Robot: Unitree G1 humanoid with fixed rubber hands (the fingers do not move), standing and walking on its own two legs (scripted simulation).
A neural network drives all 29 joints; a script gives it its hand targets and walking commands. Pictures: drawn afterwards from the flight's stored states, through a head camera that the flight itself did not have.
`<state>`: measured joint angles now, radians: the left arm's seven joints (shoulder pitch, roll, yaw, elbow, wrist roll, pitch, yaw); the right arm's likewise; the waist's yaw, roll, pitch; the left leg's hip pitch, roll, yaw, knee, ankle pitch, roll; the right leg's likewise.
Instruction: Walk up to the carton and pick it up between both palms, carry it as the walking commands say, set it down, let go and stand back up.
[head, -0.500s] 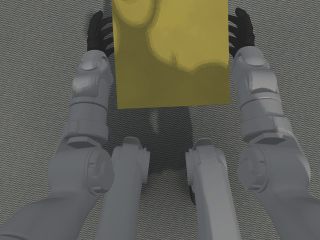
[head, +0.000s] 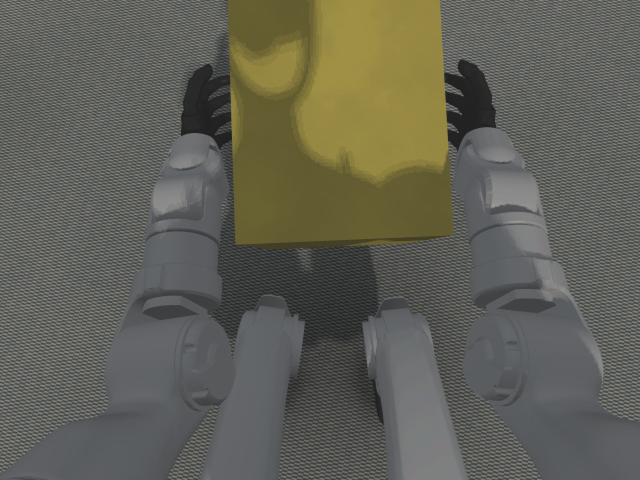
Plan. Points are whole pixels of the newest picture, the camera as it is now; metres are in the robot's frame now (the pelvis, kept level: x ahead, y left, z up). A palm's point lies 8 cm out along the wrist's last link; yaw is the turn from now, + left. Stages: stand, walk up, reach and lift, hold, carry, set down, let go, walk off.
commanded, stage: reach and lift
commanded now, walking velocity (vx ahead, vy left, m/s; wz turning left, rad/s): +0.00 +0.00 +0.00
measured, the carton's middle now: (335, 135) +0.52 +0.00 -0.14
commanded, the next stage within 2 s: none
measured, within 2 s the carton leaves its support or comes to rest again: neither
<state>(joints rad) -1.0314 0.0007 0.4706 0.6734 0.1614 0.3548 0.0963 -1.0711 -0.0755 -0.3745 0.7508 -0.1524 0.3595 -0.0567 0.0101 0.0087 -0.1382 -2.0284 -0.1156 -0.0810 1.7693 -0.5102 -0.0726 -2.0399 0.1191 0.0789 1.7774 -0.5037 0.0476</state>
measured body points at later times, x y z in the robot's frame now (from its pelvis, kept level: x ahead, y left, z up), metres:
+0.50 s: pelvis +0.02 +0.00 +0.06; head +0.24 +0.00 +0.45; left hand +0.48 +0.15 +0.00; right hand +0.49 -0.16 -0.01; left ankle +0.11 +0.13 -0.45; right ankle +0.11 -0.12 -0.45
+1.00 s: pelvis +0.04 +0.00 +0.13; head +0.22 -0.01 +0.54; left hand +0.46 +0.15 +0.07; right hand +0.47 -0.16 +0.07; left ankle +0.11 +0.13 -0.45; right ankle +0.11 -0.12 -0.45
